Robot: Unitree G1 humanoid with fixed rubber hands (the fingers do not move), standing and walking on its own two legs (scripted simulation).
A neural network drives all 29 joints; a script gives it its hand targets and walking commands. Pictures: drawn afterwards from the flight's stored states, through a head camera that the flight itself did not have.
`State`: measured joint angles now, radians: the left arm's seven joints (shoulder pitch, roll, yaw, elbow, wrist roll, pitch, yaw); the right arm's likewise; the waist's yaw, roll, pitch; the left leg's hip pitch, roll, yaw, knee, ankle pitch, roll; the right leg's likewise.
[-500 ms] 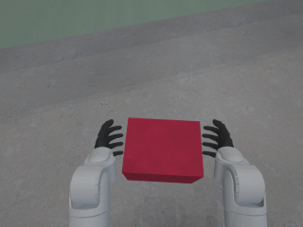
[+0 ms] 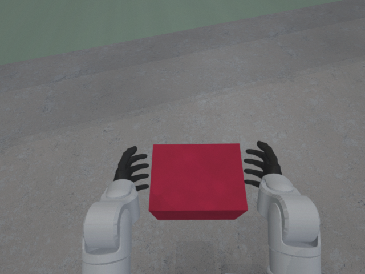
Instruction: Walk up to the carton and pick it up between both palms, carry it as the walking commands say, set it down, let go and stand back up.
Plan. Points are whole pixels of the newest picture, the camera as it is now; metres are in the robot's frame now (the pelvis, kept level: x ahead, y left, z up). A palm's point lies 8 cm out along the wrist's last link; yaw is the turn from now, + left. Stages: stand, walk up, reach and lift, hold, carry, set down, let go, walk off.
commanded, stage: carry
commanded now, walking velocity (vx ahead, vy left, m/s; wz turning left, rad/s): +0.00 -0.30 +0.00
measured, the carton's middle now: (196, 184) +0.34 +0.00 +0.01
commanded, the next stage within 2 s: none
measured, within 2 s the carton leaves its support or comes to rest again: neither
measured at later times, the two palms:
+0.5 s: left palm (209, 211) +0.24 -0.02 +0.09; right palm out of the picture +0.26 -0.29 +0.10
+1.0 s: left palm (349, 232) +0.19 -0.22 +0.13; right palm out of the picture +0.19 -0.48 +0.11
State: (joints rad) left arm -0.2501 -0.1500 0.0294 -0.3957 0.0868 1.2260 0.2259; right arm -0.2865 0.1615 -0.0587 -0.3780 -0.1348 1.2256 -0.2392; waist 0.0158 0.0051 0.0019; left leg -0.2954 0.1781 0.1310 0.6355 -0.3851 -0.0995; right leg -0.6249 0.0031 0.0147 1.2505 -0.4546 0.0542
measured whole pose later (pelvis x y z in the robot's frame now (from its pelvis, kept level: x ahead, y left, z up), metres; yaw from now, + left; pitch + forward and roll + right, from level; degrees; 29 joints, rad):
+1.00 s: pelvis -0.10 -0.33 +0.02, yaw -2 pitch +2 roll +3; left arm -0.25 -0.15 0.02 -0.34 0.09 1.21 0.22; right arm -0.26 0.15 -0.08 -0.34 -0.13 1.20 -0.22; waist 0.01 0.04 0.00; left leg -0.44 0.07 0.04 1.01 -0.49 -0.09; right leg -0.34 -0.02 -0.10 0.52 -0.22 -0.07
